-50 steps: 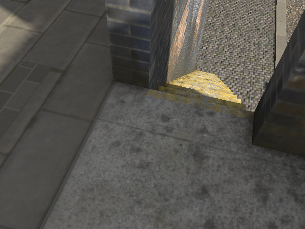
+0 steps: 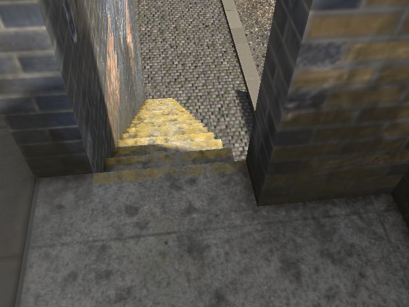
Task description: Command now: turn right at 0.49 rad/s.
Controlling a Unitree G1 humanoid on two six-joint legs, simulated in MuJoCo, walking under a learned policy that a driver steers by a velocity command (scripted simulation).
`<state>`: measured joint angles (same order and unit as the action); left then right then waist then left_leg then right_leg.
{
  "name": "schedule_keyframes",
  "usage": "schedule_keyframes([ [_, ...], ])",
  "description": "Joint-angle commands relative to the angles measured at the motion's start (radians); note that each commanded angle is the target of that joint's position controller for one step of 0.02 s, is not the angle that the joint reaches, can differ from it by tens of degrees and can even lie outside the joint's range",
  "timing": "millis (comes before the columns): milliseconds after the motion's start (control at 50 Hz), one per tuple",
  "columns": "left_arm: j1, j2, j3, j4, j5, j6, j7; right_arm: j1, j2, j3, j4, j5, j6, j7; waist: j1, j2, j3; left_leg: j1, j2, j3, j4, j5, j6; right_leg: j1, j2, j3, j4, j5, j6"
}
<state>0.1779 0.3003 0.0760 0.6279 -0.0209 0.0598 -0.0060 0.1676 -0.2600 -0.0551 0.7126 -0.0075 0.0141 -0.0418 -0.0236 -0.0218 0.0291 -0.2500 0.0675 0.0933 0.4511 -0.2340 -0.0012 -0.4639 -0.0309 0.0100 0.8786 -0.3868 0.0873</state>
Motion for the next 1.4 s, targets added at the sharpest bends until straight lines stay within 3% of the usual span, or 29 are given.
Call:
schedule_keyframes([
  [20,-0.044,0.077,0.018,-0.104,0.001,-0.012,-0.01,0.02,-0.219,-0.066,-0.044,0.017,-0.009,0.008,-0.024,0.223,-0.107,0.158,0.242,-0.166,-0.073,0.427,0.218,0.031,0.026,-0.064,-0.158,-0.007,-0.035],
  [80,0.053,0.082,0.027,-0.066,0.009,-0.013,-0.008,0.03,-0.181,-0.052,-0.014,0.043,-0.016,0.015,0.034,0.169,-0.117,0.062,0.187,-0.101,0.059,0.341,0.119,0.285,0.061,-0.064,-0.524,0.285,-0.12],
  [100,0.081,0.148,0.043,-0.071,0.011,-0.015,0.005,0.062,-0.122,-0.034,-0.015,0.008,-0.023,0.022,0.018,-0.007,-0.171,-0.107,0.113,-0.016,0.237,0.092,0.023,0.488,-0.091,0.137,-0.518,0.579,-0.164],
  [120,0.048,0.215,0.044,-0.096,0.033,-0.019,0.012,0.044,-0.059,-0.005,-0.056,-0.031,-0.033,0.032,0.0,-0.279,-0.174,-0.346,0.002,0.014,0.428,-0.402,-0.058,0.542,-0.344,0.392,-0.48,0.897,-0.334],
  [140,0.081,0.122,0.02,-0.083,0.059,-0.04,0.006,-0.025,-0.128,-0.027,-0.053,-0.011,-0.029,0.024,0.079,-0.167,-0.221,-0.316,0.023,-0.107,0.552,-0.44,-0.074,0.441,-0.371,0.369,-0.502,0.813,-0.426],
  [160,0.037,0.073,-0.001,-0.064,0.065,-0.058,0.0,-0.02,-0.143,-0.033,-0.037,0.016,-0.02,0.025,0.049,-0.131,-0.175,-0.294,0.035,-0.135,0.577,-0.392,-0.071,0.393,-0.302,0.277,-0.518,0.708,-0.387],
  [200,-0.057,0.051,-0.009,-0.046,0.046,-0.077,-0.002,0.026,-0.139,-0.037,0.015,0.011,0.002,0.016,0.014,-0.121,-0.117,-0.266,0.039,-0.147,0.547,-0.271,-0.079,0.333,-0.223,0.172,-0.534,0.605,-0.305],
  [420,-0.072,0.114,0.025,0.018,0.032,-0.045,0.039,0.017,-0.12,-0.03,-0.027,0.025,0.025,0.019,0.047,-0.094,-0.06,-0.228,0.009,-0.093,0.421,-0.248,-0.073,0.361,-0.297,0.125,-0.55,0.517,-0.358],
  [480,-0.051,0.14,0.039,0.032,0.016,-0.049,0.035,0.017,-0.111,-0.027,-0.041,0.031,0.023,0.035,0.057,-0.098,-0.067,-0.192,0.005,-0.053,0.357,-0.242,-0.023,0.345,-0.305,0.135,-0.628,0.092,-0.34],
  [560,-0.117,0.135,0.04,0.042,-0.015,-0.063,0.017,0.168,-0.106,-0.037,0.027,0.035,0.005,0.058,-0.043,-0.077,-0.05,0.095,-0.058,0.032,0.048,-0.095,0.08,0.189,-0.239,0.022,-0.572,-0.116,-0.248],
  [580,-0.127,0.085,0.029,0.044,-0.01,-0.069,0.013,0.269,-0.13,-0.05,0.074,0.037,0.0,0.054,-0.074,-0.013,-0.059,0.238,-0.064,-0.009,-0.002,-0.112,0.113,0.082,-0.182,-0.058,-0.422,-0.12,-0.196],
  [600,-0.159,0.008,0.005,0.018,0.024,-0.085,0.002,0.354,-0.221,-0.074,0.081,0.034,-0.011,0.032,-0.091,0.247,-0.069,0.391,0.159,-0.36,-0.106,-0.135,0.202,-0.161,-0.075,-0.192,-0.005,-0.183,-0.098],
  [620,-0.237,0.028,0.008,-0.051,0.018,-0.113,-0.002,0.326,-0.31,-0.083,0.023,0.01,-0.042,0.044,-0.093,0.317,-0.031,0.394,0.323,-0.815,-0.241,-0.298,0.376,-0.446,0.071,-0.058,0.188,-0.274,-0.069],
  [660,-0.229,0.127,0.031,-0.033,-0.019,-0.152,-0.019,0.212,-0.205,-0.053,-0.013,0.006,-0.079,0.042,-0.042,0.16,0.048,0.343,0.286,-0.691,-0.293,-0.327,0.325,-0.498,-0.028,0.056,0.238,-0.06,-0.096],
  [680,-0.2,0.131,0.034,-0.004,0.004,-0.158,-0.015,0.186,-0.184,-0.045,-0.024,0.016,-0.081,0.037,-0.026,0.112,0.054,0.325,0.239,-0.594,-0.28,-0.231,0.283,-0.469,-0.048,0.046,0.208,0.03,-0.091],
  [720,-0.181,0.126,0.036,0.015,0.032,-0.166,-0.013,0.18,-0.167,-0.032,-0.033,0.017,-0.075,0.025,-0.009,0.122,0.045,0.281,0.168,-0.465,-0.287,-0.015,0.237,-0.377,-0.046,0.031,0.124,0.173,-0.066],
  [940,-0.339,0.059,-0.003,-0.018,0.0,-0.173,-0.054,0.306,-0.194,-0.042,0.018,0.024,-0.076,0.014,-0.079,0.16,0.093,0.247,0.132,-0.283,-0.277,0.219,0.183,-0.192,0.014,-0.037,-0.345,0.453,-0.074],
  [1000,-0.28,0.089,0.005,-0.01,-0.002,-0.178,-0.064,0.289,-0.197,-0.041,0.032,0.02,-0.07,0.016,-0.04,0.18,0.071,0.328,0.164,-0.253,-0.207,0.491,0.167,-0.119,0.034,-0.066,-0.38,0.365,-0.139],
  [1040,-0.107,0.127,0.029,0.035,0.008,-0.169,-0.059,0.262,-0.212,-0.044,0.034,0.015,-0.062,0.017,0.05,0.177,-0.067,0.368,0.133,-0.188,0.018,0.934,0.146,0.091,0.109,-0.121,-0.376,0.333,-0.2],
  [1060,0.057,0.157,0.042,0.072,0.01,-0.162,-0.051,0.245,-0.211,-0.039,0.028,0.01,-0.059,0.014,0.132,0.155,-0.174,0.262,0.1,-0.151,0.23,0.963,0.115,0.343,0.085,-0.087,-0.362,0.378,-0.238],
  [1080,0.212,0.239,0.057,0.088,0.017,-0.154,-0.044,0.297,-0.159,-0.02,0.006,-0.022,-0.064,0.011,0.141,-0.039,-0.333,-0.012,0.026,-0.121,0.589,0.545,0.071,0.688,-0.133,0.236,-0.313,0.411,-0.338],
  [1100,0.257,0.239,0.053,0.12,0.01,-0.16,-0.059,0.413,-0.058,0.008,0.015,-0.004,-0.083,0.028,0.066,-0.267,-0.455,-0.333,-0.153,-0.19,0.892,-0.326,0.013,0.916,-0.321,0.759,-0.488,0.127,-0.489],
  [1120,0.223,0.157,0.035,0.117,-0.01,-0.161,-0.057,0.28,-0.158,-0.005,-0.003,0.023,-0.107,0.037,0.122,-0.141,-0.34,-0.441,-0.101,-0.257,0.968,-0.302,0.025,0.837,-0.292,0.764,-0.582,-0.018,-0.439],
  [1140,0.313,0.006,-0.029,0.158,0.113,-0.183,-0.048,0.201,-0.121,0.013,0.015,-0.107,-0.124,0.091,0.143,-0.062,-0.102,-0.553,-0.098,-0.281,1.015,-0.168,0.061,0.659,-0.182,0.601,-0.601,-0.256,-0.382],
  [1160,0.232,-0.011,-0.036,0.158,0.122,-0.186,-0.048,0.16,-0.098,0.018,0.003,-0.127,-0.135,0.097,0.101,-0.023,-0.031,-0.594,-0.051,-0.277,0.945,-0.109,0.063,0.537,-0.176,0.54,-0.62,-0.13,-0.391],
  [1220,0.065,-0.005,-0.042,0.108,0.074,-0.194,-0.048,0.118,-0.072,0.04,-0.016,-0.104,-0.127,0.08,0.008,-0.029,-0.06,-0.42,0.015,-0.223,0.813,-0.047,0.053,0.239,-0.1,0.361,-0.664,0.087,-0.381],
  [1260,0.023,0.032,-0.031,0.087,0.078,-0.209,-0.057,0.117,-0.089,0.047,-0.022,-0.086,-0.11,0.062,-0.012,-0.014,-0.063,-0.38,0.042,-0.191,0.726,-0.094,-0.002,0.108,-0.093,0.31,-0.678,0.147,-0.399],
  [1340,0.092,0.083,-0.006,0.099,0.074,-0.209,-0.091,-0.026,-0.013,0.093,-0.062,-0.068,-0.093,0.054,0.046,0.002,-0.032,-0.193,0.032,-0.11,0.366,0.023,-0.064,-0.048,-0.042,0.232,-0.662,0.23,-0.367],
  [1400,0.195,0.079,0.005,0.128,0.077,-0.197,-0.105,-0.111,-0.04,0.094,-0.079,-0.061,-0.105,0.046,0.101,-0.004,-0.019,-0.251,-0.001,-0.109,0.211,0.121,-0.049,0.125,-0.097,0.31,-0.59,0.258,-0.389],
])
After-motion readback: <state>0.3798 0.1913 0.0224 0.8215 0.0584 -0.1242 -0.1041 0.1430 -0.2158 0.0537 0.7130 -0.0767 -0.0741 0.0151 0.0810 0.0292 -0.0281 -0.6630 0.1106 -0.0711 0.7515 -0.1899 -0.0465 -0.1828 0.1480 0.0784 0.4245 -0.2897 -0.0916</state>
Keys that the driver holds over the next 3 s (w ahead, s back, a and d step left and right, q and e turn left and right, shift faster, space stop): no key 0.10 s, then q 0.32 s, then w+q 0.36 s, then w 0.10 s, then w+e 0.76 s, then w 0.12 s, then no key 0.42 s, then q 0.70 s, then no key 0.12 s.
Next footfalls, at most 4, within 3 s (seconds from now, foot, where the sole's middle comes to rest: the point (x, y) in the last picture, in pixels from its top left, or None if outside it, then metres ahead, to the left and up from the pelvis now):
0.10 right None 0.03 -0.14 -0.78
0.60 left None -0.01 0.09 -0.78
1.06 right None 0.39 -0.01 -0.78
1.50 left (126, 268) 0.59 0.25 -0.78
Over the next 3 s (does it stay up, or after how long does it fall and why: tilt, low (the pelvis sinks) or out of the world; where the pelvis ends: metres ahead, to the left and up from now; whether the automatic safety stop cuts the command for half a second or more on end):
stays up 0.75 0.14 -0.01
